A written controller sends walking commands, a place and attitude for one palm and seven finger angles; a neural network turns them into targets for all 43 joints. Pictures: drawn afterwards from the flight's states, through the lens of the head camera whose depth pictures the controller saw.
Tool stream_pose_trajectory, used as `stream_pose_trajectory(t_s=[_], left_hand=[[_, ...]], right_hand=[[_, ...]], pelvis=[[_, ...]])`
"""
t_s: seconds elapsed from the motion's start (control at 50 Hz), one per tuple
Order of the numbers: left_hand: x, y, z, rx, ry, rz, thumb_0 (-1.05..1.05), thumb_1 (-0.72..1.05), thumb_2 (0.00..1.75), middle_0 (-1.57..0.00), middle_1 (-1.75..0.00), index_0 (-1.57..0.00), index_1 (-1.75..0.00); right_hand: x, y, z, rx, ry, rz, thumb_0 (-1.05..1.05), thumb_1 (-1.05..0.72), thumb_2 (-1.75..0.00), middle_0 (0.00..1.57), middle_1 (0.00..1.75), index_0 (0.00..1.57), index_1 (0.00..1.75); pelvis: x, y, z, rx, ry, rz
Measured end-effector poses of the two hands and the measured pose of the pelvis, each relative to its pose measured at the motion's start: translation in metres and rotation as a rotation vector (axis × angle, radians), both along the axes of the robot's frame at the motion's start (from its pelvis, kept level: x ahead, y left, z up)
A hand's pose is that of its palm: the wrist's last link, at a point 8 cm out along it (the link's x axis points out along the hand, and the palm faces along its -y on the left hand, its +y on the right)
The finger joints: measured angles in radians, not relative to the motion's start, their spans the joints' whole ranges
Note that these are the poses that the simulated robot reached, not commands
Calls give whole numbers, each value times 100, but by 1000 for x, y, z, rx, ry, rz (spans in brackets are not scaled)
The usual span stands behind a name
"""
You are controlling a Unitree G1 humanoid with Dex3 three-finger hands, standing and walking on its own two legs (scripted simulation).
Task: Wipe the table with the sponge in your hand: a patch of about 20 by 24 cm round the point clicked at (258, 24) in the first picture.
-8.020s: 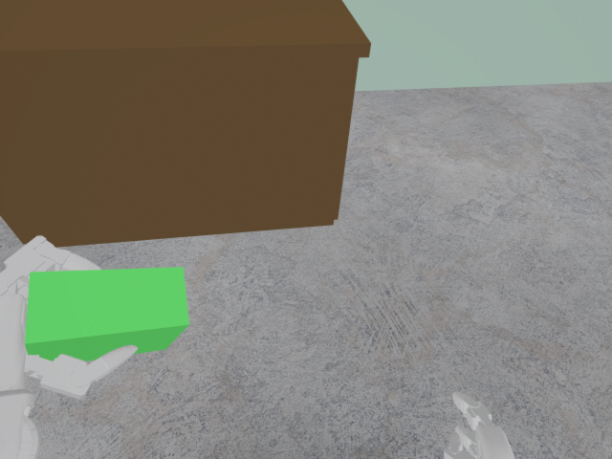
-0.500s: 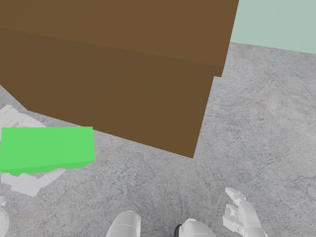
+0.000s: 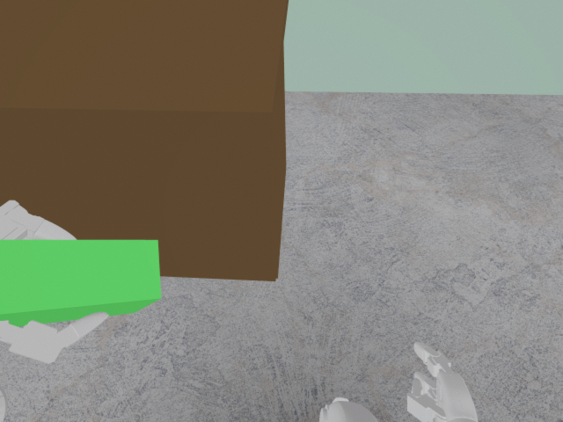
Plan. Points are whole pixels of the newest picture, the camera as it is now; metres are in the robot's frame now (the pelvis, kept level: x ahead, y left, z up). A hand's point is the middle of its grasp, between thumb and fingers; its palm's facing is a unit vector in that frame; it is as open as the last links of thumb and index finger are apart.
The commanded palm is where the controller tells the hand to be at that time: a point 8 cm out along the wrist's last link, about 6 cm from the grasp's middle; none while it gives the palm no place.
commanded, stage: turn to face it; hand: left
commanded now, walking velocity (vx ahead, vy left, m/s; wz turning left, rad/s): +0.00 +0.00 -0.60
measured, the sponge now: (103, 281) +0.22 +0.21 +0.15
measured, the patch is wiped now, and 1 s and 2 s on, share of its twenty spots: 0.00 0.00 0.00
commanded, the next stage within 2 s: take the last steps up to it in 0.62 s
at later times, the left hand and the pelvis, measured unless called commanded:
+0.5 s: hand (194, 277) +0.22 +0.11 +0.18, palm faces +0.13 -0.85 -0.51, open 10.3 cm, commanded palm +0.18 +0.17 +0.19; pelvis -0.05 -0.07 +0.01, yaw -15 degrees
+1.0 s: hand (264, 321) +0.19 +0.04 +0.18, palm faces -0.01 -0.83 -0.55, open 10.3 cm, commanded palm +0.15 +0.11 +0.19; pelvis -0.10 -0.10 +0.02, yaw -19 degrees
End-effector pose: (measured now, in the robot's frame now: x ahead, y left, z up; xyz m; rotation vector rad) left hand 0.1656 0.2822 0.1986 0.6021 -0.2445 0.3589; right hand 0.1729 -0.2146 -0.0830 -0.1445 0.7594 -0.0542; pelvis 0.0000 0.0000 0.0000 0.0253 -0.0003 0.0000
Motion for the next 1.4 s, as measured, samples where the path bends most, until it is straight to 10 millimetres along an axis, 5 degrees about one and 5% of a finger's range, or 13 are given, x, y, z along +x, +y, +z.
stream_pose_trajectory(t_s=[0.16, 0.28, 0.44, 0.58, 0.7, 0.82, 0.92, 1.04, 1.14, 1.26, 1.4], left_hand=[[34, -73, -13, -13, 6, -104, -1, -50, 100, -70, -137, -71, -136], [41, -119, 4, 43, 57, -289, 0, -50, 100, -70, -137, -71, -136], [36, -126, 12, 52, 29, -323, 0, -50, 100, -70, -137, -71, -136], [18, -130, -5, -48, 3, -347, 0, -50, 100, -70, -137, -71, -136], [7, -135, -6, -18, 16, -310, 0, -50, 100, -69, -137, -71, -136], [10, -174, -14, -43, -3, -330, 0, -50, 100, -69, -138, -71, -136], [7, -199, -7, -30, 49, -420, 0, -50, 100, -69, -138, -71, -136], [1, -190, 5, 53, 80, -432, 0, -50, 100, -69, -138, -71, -136], [0, -168, 4, 16, 65, -360, 0, -50, 100, -69, -138, -71, -136], [5, -148, -5, -75, 25, -329, 0, -50, 100, -69, -138, -71, -136], [30, -125, -8, -56, -46, -342, 0, -50, 100, -69, -138, -71, -136]], right_hand=[[-46, -45, -39, 42, 102, -46, 1, -90, -90, 20, 30, 20, 30], [-85, -95, -19, -2, 125, -207, 2, -90, -90, 20, 30, 20, 29], [-129, -139, 9, -82, 111, -325, 1, -90, -90, 19, 30, 20, 29], [-152, -141, 19, -133, 74, -340, 1, -90, -90, 19, 30, 19, 29], [-160, -124, 5, -47, -1, -352, 1, -90, -90, 19, 30, 20, 29], [-176, -120, -23, 36, 27, -329, 1, -90, -90, 20, 30, 20, 30], [-203, -134, -15, 21, 96, -386, 2, -90, -90, 20, 30, 20, 30], [-230, -159, 2, -52, 143, -441, 2, -90, -90, 20, 30, 20, 29], [-233, -170, 12, -118, 159, -434, 2, -90, -90, 19, 30, 20, 29], [-205, -159, 22, -165, 105, -409, 2, -90, -90, 19, 30, 19, 29], [-154, -115, 13, -99, -12, -398, 1, -90, -90, 19, 30, 20, 29]], pelvis=[[-22, -43, -11, 2, -21, -91], [-33, -56, 4, 25, 2, -176], [-44, -66, 11, 41, 30, -246], [-62, -63, 7, 16, 29, -261], [-71, -73, 2, -4, 9, -314], [-90, -91, -6, -25, -13, -327], [-98, -96, 8, 8, 5, -340], [-96, -99, 20, 39, 35, -333], [-90, -93, 24, 50, 34, -318], [-77, -75, 20, 39, 18, -305], [-56, -56, 6, 5, -5, -306]])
